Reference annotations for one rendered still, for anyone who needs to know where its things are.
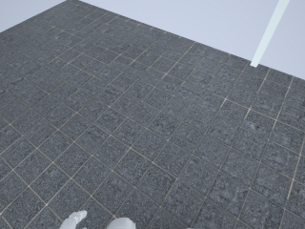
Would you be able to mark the left robot thigh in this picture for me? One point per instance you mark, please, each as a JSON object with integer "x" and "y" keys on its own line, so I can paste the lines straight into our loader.
{"x": 122, "y": 223}

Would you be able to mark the robot left hand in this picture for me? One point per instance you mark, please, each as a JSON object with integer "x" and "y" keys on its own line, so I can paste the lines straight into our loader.
{"x": 73, "y": 219}

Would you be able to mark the panel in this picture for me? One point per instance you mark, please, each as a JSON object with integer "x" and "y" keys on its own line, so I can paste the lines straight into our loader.
{"x": 269, "y": 32}

